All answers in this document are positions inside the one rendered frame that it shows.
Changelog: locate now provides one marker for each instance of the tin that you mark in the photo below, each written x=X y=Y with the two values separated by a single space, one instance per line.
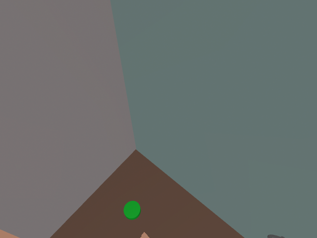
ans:
x=132 y=210

